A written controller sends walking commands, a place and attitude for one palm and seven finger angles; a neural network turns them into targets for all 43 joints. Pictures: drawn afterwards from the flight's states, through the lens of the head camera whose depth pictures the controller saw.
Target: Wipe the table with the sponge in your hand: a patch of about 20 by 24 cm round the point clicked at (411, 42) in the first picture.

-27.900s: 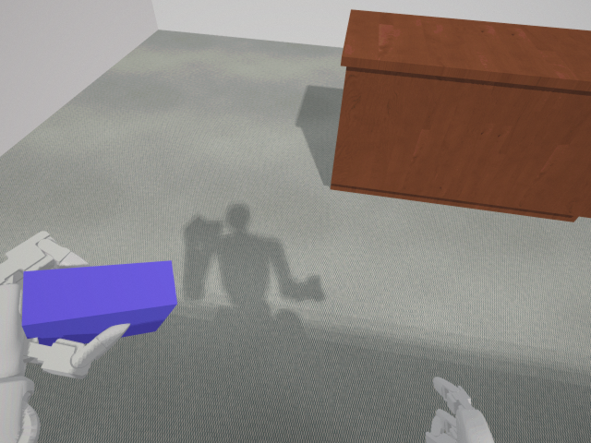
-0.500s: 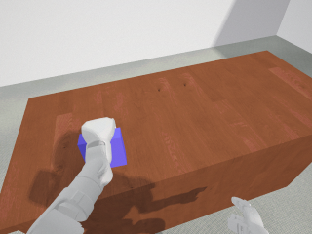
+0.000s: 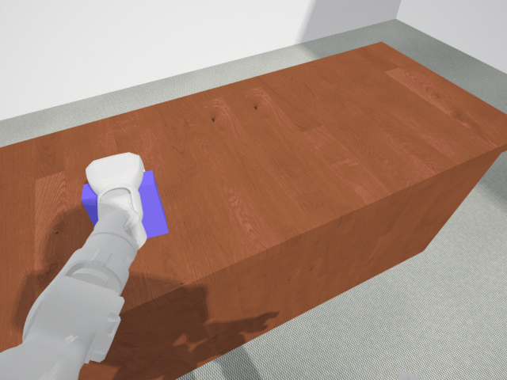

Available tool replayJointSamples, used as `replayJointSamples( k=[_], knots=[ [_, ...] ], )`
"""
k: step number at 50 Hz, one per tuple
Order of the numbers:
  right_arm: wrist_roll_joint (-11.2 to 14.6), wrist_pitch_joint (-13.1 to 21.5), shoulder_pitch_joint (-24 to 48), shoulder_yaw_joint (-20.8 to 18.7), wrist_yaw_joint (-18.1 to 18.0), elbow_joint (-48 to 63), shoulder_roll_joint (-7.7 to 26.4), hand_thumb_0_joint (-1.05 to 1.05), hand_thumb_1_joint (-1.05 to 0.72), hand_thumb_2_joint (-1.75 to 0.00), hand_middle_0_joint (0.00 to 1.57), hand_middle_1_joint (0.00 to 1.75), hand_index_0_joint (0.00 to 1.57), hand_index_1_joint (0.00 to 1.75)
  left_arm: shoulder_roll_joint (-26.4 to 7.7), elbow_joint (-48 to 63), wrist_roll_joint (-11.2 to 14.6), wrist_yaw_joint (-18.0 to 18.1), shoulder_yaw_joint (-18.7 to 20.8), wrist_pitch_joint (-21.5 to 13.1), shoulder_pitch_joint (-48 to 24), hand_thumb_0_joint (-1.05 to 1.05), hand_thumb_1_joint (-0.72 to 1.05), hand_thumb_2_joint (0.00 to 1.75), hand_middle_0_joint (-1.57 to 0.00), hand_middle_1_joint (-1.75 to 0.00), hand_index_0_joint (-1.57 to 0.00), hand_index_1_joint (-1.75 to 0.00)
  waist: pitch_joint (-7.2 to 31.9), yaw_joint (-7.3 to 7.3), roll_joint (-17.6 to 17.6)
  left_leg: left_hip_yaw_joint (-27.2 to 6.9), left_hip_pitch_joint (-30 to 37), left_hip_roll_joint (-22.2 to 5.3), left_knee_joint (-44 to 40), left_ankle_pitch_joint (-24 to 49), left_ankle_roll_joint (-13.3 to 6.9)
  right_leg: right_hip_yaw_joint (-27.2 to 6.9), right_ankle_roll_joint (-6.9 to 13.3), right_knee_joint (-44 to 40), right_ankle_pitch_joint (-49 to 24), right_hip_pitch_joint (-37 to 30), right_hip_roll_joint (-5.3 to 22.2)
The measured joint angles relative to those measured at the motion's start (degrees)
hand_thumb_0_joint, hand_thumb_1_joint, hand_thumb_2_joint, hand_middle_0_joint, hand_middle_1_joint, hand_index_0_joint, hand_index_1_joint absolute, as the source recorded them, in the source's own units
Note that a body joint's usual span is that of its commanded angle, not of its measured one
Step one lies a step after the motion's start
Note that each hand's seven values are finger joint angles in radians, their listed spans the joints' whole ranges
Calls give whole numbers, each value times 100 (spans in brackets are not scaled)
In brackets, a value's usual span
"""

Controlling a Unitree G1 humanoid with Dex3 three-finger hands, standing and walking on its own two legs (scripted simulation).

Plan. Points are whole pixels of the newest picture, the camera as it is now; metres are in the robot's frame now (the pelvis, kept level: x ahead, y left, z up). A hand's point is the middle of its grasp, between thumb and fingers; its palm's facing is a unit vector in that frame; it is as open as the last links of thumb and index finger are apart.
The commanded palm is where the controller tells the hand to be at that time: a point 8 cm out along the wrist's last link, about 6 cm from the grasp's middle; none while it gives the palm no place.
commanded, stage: wipe forward along the third lane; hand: left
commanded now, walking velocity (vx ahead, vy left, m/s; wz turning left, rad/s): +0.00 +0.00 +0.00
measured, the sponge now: (131, 218) +0.40 +0.24 +0.01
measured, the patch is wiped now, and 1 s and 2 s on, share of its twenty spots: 0.65 0.95 0.95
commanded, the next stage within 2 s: wipe back along the third lane in 0.82 s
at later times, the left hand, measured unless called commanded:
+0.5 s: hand (123, 173) +0.48 +0.26 +0.05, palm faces -0.12 +0.01 -0.99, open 9.0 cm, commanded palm +0.47 +0.27 +0.08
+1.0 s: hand (116, 155) +0.53 +0.29 +0.05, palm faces -0.13 +0.01 -0.99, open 9.0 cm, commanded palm +0.51 +0.27 +0.09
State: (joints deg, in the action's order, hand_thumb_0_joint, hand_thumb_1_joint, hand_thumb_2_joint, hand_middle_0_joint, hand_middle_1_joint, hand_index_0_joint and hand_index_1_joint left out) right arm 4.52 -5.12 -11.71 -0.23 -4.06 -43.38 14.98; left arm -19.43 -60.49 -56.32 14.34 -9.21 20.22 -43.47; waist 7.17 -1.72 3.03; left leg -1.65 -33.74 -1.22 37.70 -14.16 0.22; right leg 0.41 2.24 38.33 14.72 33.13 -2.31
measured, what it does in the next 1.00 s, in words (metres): stands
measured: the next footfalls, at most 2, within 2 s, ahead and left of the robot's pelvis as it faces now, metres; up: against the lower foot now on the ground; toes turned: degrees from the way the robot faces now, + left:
none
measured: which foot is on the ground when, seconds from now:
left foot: down 0.00-1.00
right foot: down 0.00-1.00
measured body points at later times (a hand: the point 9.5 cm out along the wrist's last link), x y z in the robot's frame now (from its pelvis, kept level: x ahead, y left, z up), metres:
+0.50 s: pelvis +0.01 +0.00 -0.01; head +0.07 -0.01 +0.44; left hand +0.48 +0.26 +0.11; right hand +0.07 -0.26 -0.14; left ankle +0.05 +0.14 -0.72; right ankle +0.04 -0.09 -0.72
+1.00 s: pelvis +0.03 +0.04 -0.01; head +0.12 +0.04 +0.43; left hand +0.53 +0.29 +0.11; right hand +0.06 -0.23 -0.13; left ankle +0.05 +0.14 -0.72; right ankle +0.04 -0.09 -0.72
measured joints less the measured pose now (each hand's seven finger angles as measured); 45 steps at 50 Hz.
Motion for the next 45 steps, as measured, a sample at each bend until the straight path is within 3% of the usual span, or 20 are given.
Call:
replayJointSamples(
  k=[12,33,45],
  knots=[
    [-23,273,-270,-2,65,-39,39,1,-91,-90,20,30,20,30,-457,-659,-58,77,335,-157,-570,2,-57,119,-92,-141,-94,-143,42,-238,2,-70,-482,-30,225,-59,-33,-53,19,99,-54,465,-125],
    [-96,335,-292,96,174,96,-36,1,-91,-90,20,30,21,30,-901,-1084,-292,-146,623,-225,-1172,1,-57,119,-92,-141,-94,-143,137,-438,-36,-52,-856,-71,456,-231,30,-93,-86,79,40,729,-166],
    [-154,285,-414,56,215,34,-35,1,-91,-90,20,30,21,30,-972,-1336,-433,-170,644,-215,-1521,1,-57,119,-92,-140,-94,-143,171,-512,-64,15,-1000,-1,528,-324,-74,-158,-215,33,79,819,-94]
  ],
)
